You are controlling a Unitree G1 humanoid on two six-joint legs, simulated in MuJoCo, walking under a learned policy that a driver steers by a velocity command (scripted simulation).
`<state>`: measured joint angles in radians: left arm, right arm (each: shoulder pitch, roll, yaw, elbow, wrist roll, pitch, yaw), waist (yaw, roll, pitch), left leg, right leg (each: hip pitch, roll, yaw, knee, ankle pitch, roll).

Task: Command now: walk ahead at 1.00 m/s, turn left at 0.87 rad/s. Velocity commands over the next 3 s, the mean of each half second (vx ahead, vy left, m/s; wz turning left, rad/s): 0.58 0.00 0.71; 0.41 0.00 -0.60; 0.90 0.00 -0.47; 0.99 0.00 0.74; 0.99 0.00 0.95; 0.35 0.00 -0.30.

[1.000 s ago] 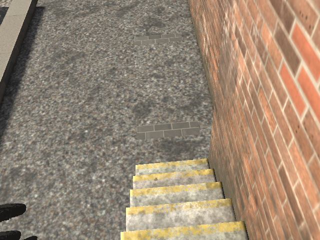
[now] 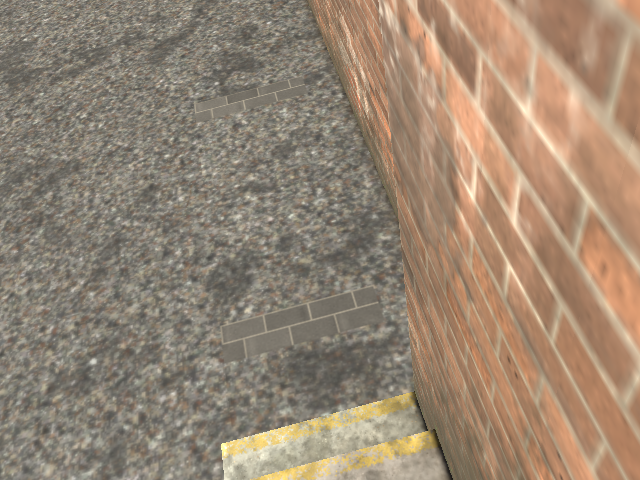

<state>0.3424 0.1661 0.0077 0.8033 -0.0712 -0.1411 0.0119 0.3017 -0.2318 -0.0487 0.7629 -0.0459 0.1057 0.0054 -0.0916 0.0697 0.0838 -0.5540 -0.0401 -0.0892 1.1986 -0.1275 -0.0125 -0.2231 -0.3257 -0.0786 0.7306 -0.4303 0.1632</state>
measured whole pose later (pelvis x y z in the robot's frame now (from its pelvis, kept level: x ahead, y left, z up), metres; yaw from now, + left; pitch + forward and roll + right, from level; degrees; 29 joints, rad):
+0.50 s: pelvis +0.19 +0.21 -0.24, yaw +20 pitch -2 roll -3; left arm 0.18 0.27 0.02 0.76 0.04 -0.03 -0.06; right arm 0.42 -0.27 0.01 0.88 -0.01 -0.10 0.04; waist -0.03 -0.10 -0.01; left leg -0.38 -0.11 -0.09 0.98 -0.56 0.08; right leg -0.90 -0.03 0.07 1.21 0.15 0.07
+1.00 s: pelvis +0.44 +0.20 -0.35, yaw +0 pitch +0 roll +6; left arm 0.09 0.30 0.06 0.90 -0.01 0.01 0.00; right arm 0.67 -0.20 0.02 1.10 -0.10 -0.18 -0.05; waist -0.16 -0.11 -0.03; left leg -0.06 -0.03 0.21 1.37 -0.91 0.01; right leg -0.81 -0.06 0.04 0.85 0.56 -0.07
